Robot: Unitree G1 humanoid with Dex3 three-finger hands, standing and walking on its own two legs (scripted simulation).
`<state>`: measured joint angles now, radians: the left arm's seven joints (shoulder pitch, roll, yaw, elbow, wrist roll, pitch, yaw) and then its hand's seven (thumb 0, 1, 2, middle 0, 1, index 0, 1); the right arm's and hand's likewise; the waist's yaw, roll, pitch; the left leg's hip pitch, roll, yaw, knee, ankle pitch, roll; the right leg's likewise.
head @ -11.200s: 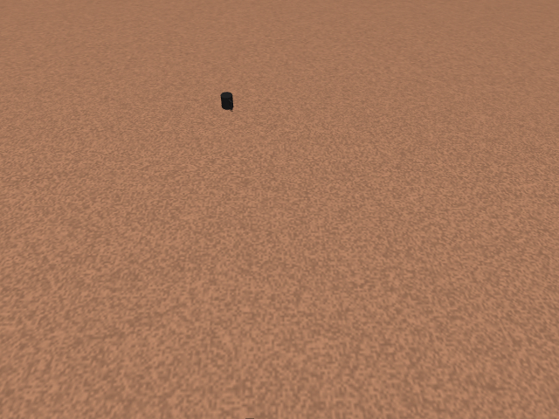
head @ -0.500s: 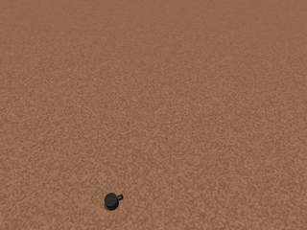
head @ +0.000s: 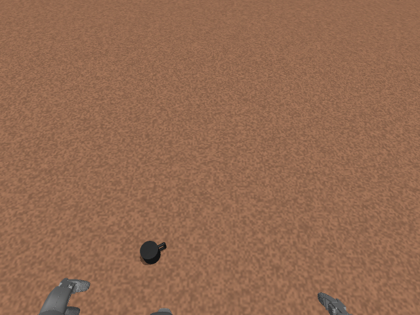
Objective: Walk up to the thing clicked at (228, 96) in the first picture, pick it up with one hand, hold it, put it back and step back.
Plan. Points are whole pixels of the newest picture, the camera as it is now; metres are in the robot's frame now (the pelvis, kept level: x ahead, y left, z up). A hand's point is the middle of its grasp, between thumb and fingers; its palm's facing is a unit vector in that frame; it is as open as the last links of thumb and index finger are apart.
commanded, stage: rise first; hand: left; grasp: from above
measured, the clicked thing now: (154, 250) +0.43 +0.22 -0.70
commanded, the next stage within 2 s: none
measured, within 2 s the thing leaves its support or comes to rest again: neither
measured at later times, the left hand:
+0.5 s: hand out of the picture +0.13 +0.26 -0.21, palm faces -0.22 -0.84 -0.50, open 14.1 cm
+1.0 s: hand (111, 291) +0.23 +0.28 -0.40, palm faces -0.46 -0.43 -0.78, open 14.1 cm
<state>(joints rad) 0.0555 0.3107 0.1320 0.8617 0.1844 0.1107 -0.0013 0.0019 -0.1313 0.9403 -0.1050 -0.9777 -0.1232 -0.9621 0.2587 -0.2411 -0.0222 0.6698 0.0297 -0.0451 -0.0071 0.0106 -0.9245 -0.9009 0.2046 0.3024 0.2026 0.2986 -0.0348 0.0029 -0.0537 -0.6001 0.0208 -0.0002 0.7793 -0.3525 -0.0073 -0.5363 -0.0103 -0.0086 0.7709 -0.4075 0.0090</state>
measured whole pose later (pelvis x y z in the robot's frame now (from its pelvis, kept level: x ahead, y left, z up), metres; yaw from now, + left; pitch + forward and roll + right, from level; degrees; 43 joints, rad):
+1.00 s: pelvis -0.06 +0.00 -0.25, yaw -3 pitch +34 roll -4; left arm -0.22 0.48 0.10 0.73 0.74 -0.10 0.14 0.00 -0.54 1.02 -0.06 -1.06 -0.06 -1.07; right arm 0.04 -0.29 -0.06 0.66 -0.01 -0.17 0.06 0.01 -0.87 -0.89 0.20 0.30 0.20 0.30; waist 0.00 0.01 -0.18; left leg -1.82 0.05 -0.07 1.88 -0.65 -0.02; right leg -1.73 0.02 -0.04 1.87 -0.73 0.00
